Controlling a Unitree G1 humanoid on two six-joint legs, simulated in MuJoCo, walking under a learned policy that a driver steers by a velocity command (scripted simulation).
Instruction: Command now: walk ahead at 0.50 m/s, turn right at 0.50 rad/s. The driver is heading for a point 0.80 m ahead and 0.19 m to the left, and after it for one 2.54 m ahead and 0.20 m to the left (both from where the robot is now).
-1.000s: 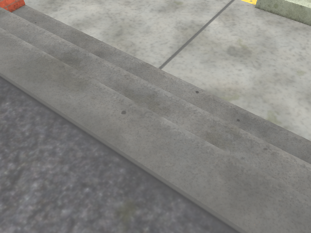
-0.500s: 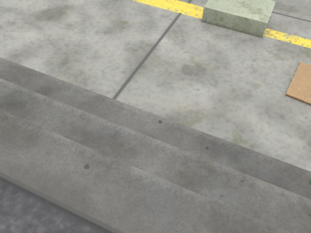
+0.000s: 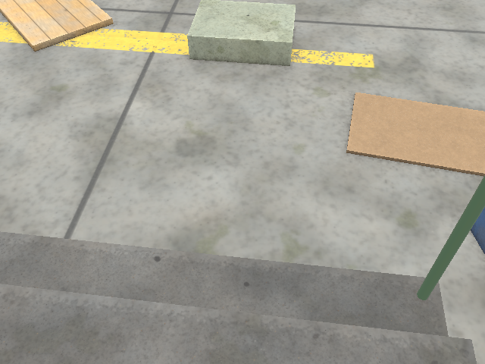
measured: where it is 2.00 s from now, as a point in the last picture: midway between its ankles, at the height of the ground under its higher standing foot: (199, 284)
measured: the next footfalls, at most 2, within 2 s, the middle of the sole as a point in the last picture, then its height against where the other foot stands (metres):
left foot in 0.38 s outside the picture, level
right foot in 0.96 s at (272, 357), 0.18 m lower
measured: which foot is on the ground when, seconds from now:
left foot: up 0.00-0.36, down 0.38-0.96, up 0.98-1.00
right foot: down 0.00-0.40, up 0.42-0.94, down 0.96-1.00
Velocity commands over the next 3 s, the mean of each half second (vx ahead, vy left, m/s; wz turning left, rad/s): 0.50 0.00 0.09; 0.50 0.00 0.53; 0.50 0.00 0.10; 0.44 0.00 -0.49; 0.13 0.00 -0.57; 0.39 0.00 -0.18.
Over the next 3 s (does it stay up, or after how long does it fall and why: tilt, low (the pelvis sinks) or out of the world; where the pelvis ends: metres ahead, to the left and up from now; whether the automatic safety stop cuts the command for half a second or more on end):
stays up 1.22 0.18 -0.53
